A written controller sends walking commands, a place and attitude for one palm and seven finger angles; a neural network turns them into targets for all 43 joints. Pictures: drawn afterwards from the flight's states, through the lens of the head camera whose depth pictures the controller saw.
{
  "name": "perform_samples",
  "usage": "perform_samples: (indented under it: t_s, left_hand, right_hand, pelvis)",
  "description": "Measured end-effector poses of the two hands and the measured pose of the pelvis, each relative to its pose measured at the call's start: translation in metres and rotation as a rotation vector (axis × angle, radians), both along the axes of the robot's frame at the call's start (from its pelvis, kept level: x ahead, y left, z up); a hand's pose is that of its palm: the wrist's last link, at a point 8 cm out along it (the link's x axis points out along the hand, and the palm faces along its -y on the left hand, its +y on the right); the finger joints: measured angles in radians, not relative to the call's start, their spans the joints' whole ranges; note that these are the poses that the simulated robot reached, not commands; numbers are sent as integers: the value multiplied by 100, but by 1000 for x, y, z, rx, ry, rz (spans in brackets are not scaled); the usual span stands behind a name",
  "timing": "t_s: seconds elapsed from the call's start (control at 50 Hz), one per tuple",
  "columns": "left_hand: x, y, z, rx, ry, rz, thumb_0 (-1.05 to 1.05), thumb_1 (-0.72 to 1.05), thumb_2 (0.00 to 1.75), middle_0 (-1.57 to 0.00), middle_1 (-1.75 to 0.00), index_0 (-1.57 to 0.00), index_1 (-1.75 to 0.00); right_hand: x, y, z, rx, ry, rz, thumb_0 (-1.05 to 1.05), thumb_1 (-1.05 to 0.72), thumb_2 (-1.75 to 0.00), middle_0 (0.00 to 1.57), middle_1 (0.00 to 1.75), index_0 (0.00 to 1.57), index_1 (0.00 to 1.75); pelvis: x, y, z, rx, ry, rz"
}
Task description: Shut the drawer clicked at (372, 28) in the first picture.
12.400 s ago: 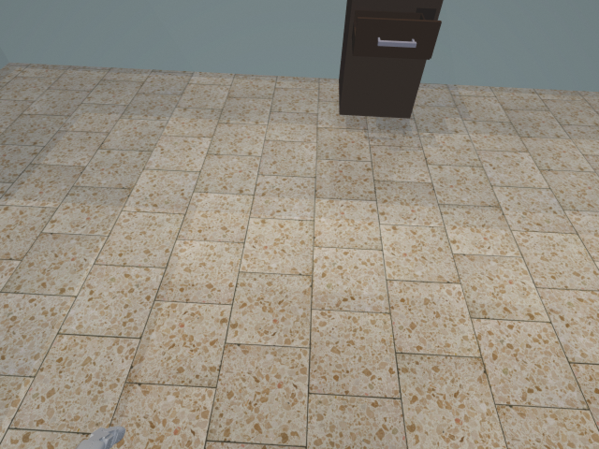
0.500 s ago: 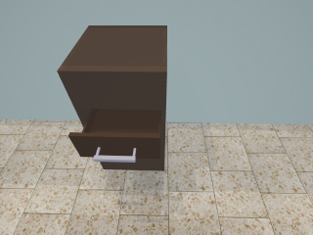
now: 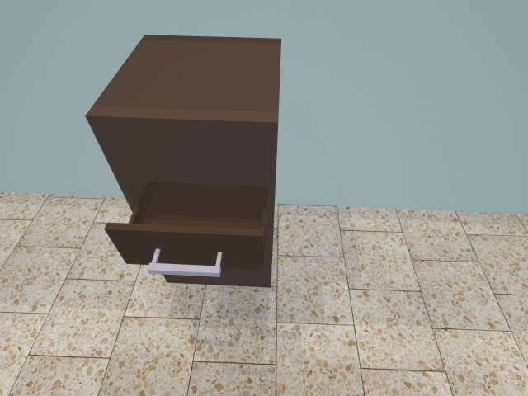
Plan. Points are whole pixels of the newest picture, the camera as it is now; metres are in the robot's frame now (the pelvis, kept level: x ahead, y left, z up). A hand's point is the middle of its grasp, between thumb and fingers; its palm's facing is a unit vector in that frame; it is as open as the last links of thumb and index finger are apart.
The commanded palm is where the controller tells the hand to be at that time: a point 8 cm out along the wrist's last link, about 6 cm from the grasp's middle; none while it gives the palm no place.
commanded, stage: come to a stop and stand still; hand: left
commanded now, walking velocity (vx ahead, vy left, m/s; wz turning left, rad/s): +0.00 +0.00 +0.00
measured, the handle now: (186, 262) +0.46 +0.23 -0.25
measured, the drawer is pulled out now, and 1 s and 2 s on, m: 0.16 0.16 0.16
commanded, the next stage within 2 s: look again from close up in 0.34 s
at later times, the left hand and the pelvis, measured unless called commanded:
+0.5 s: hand out of the picture -0.01 +0.15 -0.17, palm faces +0.05 -0.98 -0.18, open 7.4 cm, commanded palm none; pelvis +0.01 -0.01 +0.00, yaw +0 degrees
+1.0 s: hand out of the picture -0.02 +0.14 -0.17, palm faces +0.06 -0.98 -0.16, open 7.4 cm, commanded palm none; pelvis +0.00 -0.01 +0.00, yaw +0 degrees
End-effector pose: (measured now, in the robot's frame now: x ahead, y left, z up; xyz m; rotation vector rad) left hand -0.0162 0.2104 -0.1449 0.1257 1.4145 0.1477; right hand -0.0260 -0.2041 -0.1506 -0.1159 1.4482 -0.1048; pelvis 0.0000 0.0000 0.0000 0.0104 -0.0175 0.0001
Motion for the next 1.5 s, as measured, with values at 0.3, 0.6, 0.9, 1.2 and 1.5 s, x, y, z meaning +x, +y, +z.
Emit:
perform_samples:
  t_s: [0.3, 0.6, 0.9, 1.2, 1.5]
  left_hand:
    - [8, -3, 2, 10, -8, 15, 1, 91, 90, -20, -30, -20, -30]
    - [2, -11, 2, 0, -3, 22, 1, 91, 90, -20, -30, -20, -30]
    - [-8, -19, 2, -10, 8, 32, 1, 91, 90, -20, -30, -20, -30]
    - [84, 23, 81, 144, -613, 94, 8, 98, 90, -24, -34, -24, -34]
    - [162, -33, 38, -203, -1331, -130, 2, 91, 90, -50, -61, -50, -62]
  right_hand:
    - [27, -9, 0, -13, -40, 15, 1, -92, -90, 20, 30, 20, 30]
    - [19, -9, 0, -2, -23, 10, 1, -91, -90, 20, 30, 20, 30]
    - [5, -8, 0, 8, 3, 4, 1, -91, -90, 20, 30, 20, 30]
    - [62, -48, 10, -111, -431, -2, 3, -93, -90, 20, 30, 21, 30]
    - [213, -50, 24, -182, -973, 237, 2, -91, -90, 20, 30, 20, 30]
  pelvis:
    - [10, -4, 1, 1, -2, 2]
    - [8, -9, 1, 1, -7, 4]
    - [3, -13, 2, 2, -5, 7]
    - [-13, -4, -8, 0, 14, 15]
    - [-49, -4, -110, 20, 284, 4]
